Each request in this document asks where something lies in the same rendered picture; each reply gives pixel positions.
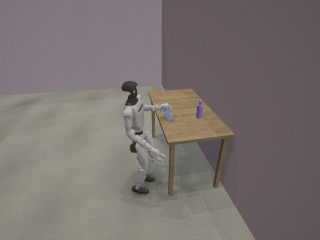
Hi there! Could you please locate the left robot hand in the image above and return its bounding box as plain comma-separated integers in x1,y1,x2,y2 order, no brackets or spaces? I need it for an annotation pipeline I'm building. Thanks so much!
160,103,173,115

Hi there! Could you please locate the robot right upper arm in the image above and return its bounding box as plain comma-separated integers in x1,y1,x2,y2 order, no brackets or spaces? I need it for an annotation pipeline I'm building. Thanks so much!
123,107,136,135

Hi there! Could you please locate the robot right shin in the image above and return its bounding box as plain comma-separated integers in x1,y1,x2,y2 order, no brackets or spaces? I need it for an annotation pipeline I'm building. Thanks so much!
135,169,149,189

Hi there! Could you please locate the table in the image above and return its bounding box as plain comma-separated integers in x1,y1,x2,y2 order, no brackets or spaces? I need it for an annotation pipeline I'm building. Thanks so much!
148,88,235,196

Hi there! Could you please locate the left robot forearm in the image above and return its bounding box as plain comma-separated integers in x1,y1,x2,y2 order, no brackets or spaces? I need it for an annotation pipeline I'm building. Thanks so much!
143,104,161,111

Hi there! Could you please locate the right robot forearm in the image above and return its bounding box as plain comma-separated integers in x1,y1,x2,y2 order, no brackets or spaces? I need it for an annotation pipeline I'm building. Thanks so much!
127,131,152,152

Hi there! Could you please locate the humanoid robot torso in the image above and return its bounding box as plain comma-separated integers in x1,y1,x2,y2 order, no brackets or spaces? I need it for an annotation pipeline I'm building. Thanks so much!
124,97,146,142

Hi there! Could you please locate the right robot hand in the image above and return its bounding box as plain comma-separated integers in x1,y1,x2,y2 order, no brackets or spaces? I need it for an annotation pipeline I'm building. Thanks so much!
149,147,167,162

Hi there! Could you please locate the sponge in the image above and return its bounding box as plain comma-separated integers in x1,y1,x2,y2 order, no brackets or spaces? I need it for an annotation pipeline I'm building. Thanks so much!
163,108,173,122

